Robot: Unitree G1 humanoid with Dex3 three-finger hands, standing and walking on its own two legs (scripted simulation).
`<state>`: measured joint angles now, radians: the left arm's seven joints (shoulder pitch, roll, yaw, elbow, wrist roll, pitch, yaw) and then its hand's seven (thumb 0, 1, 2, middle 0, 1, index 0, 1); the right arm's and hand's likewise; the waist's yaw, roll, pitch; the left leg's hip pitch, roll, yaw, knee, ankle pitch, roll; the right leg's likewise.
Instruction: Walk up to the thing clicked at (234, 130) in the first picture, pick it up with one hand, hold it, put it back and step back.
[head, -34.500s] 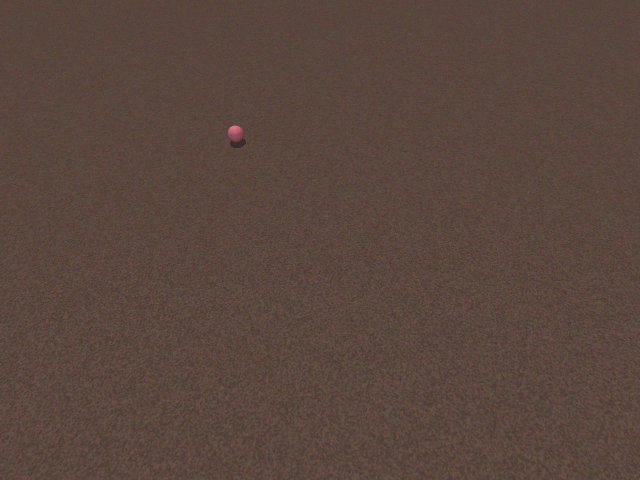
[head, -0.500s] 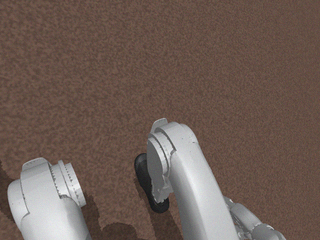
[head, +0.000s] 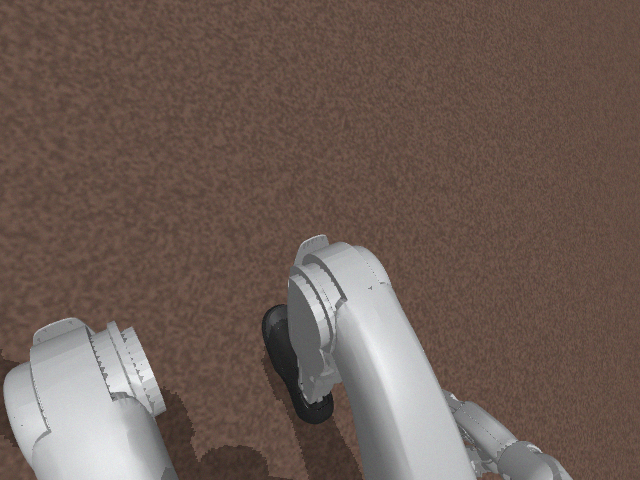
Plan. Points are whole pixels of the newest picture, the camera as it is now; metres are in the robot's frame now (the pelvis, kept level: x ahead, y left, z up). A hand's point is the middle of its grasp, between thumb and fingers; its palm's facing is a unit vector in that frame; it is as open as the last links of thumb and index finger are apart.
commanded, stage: open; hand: left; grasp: from above
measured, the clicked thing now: out of the picture +0.45 +0.35 -0.26
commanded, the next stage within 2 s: withdraw in 0.62 s
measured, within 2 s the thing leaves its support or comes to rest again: rests again in 1.96 s
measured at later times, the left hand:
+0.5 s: hand out of the picture +0.44 +0.35 -0.25, palm faces -0.46 -0.17 -0.87, open 13.6 cm
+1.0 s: hand out of the picture +0.46 +0.36 -0.20, palm faces -0.30 -0.12 -0.95, open 14.1 cm
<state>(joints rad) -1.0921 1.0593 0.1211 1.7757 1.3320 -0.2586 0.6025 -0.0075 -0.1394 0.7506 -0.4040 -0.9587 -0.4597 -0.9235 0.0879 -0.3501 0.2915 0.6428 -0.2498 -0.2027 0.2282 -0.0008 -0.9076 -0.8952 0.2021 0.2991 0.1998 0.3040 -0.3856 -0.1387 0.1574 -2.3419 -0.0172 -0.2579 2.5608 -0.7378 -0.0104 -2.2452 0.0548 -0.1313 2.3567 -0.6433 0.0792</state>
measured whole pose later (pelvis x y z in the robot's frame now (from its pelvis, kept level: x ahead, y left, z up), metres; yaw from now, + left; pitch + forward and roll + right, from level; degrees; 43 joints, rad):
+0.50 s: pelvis +0.00 +0.00 +0.00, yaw +0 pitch +28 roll -15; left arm -1.08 1.08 0.12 1.74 1.31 -0.26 0.56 0.00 -0.46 0.96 -0.09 -1.10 -0.11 -1.07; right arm 0.11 -0.35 0.30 0.63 -0.25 -0.19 0.23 0.00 -0.90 -0.89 0.20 0.30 0.20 0.30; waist -0.39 -0.14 0.17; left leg -2.34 -0.02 -0.26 2.56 -0.73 -0.01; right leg -2.24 0.05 -0.14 2.35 -0.64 0.07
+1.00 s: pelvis +0.01 +0.00 +0.01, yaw +0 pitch +31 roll -15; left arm -0.97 0.97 0.17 1.45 1.29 -0.20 0.53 0.00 -0.52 0.98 -0.08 -1.03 -0.09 -1.02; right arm 0.15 -0.34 0.22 0.65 -0.22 -0.17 0.24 0.00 -0.91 -0.90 0.20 0.30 0.20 0.30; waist -0.33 -0.08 0.07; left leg -2.35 -0.02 -0.26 2.53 -0.74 -0.02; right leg -2.26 0.04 -0.14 2.33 -0.66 0.05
